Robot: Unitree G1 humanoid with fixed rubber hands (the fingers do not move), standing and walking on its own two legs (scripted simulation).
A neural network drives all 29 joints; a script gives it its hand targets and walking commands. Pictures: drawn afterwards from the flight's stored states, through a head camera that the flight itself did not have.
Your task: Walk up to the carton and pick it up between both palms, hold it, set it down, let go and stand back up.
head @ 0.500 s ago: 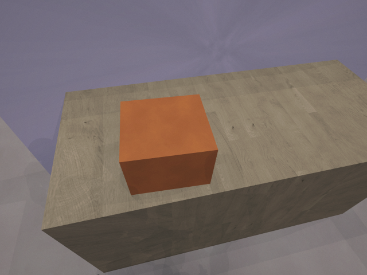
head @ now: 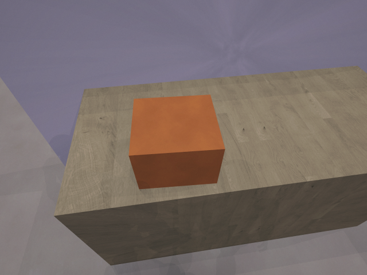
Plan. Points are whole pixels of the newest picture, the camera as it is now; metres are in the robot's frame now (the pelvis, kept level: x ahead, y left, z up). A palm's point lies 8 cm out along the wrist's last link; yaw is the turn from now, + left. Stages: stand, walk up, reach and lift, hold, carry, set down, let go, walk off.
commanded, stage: walk up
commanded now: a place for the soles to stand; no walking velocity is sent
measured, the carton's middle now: (175, 141) +0.49 +0.02 -0.04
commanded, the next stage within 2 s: none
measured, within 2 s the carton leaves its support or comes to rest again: neither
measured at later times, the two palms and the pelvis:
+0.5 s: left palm out of the picture +0.03 +0.25 -0.14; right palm out of the picture +0.07 -0.25 -0.14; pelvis +0.00 -0.01 -0.01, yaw +7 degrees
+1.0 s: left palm out of the picture +0.01 +0.26 -0.16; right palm out of the picture +0.11 -0.24 -0.13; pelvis +0.01 +0.00 -0.02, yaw +12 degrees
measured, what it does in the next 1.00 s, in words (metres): stands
